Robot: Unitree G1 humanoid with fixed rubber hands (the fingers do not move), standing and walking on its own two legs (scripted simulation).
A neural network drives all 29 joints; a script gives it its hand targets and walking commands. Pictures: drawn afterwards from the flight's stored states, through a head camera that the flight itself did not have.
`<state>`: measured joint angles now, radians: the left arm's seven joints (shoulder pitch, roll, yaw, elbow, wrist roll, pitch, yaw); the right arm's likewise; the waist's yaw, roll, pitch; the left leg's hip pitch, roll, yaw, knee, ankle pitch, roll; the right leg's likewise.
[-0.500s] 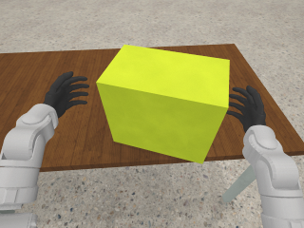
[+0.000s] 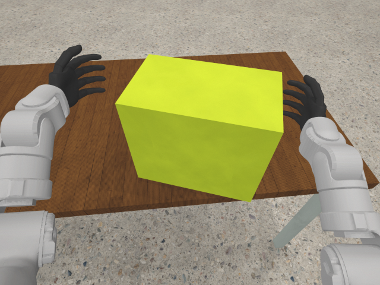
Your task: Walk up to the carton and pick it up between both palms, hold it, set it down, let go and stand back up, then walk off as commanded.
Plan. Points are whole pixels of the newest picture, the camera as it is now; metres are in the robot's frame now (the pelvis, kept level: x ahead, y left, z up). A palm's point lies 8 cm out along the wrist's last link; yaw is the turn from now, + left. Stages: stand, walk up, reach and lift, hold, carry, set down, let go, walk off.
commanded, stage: reach and lift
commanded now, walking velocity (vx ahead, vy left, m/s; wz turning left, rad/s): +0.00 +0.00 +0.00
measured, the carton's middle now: (201, 130) +0.45 -0.01 +0.06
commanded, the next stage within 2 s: none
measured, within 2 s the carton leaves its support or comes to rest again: neither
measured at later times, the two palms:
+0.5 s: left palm (76, 57) +0.45 +0.23 +0.25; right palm (319, 91) +0.42 -0.22 +0.20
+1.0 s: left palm (94, 86) +0.46 +0.22 +0.18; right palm (319, 123) +0.40 -0.24 +0.14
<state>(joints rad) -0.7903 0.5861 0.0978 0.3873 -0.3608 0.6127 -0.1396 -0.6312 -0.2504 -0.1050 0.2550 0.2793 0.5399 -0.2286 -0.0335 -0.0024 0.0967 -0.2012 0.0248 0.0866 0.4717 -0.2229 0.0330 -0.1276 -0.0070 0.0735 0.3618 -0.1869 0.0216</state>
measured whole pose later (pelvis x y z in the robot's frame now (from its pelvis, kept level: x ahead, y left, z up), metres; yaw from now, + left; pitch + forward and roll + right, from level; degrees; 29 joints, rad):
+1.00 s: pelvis +0.00 +0.00 +0.00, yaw +0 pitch -2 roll -2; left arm -1.12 0.50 -0.15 1.26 -0.40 0.13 -0.12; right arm -0.84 -0.27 -0.10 0.94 0.28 0.21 -0.15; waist -0.08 -0.01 0.04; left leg -0.22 0.03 0.09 0.47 -0.23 0.03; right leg -0.14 0.00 0.07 0.35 -0.19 0.02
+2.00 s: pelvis +0.01 +0.00 +0.00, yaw +0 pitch +5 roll -2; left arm -1.02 0.38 -0.15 1.27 -0.34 -0.04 -0.06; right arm -0.86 -0.18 -0.07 1.04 0.29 0.03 -0.21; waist -0.08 -0.03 -0.05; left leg -0.35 0.03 0.09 0.47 -0.21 0.03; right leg -0.28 0.00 0.07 0.36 -0.18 0.03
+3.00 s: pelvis +0.01 +0.00 +0.00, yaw +0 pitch +5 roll -2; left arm -1.02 0.38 -0.12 1.28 -0.23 -0.10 -0.06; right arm -0.87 -0.18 -0.08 1.06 0.26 0.02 -0.20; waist -0.08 -0.03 -0.05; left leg -0.36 0.03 0.09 0.47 -0.21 0.03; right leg -0.29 0.00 0.07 0.36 -0.18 0.03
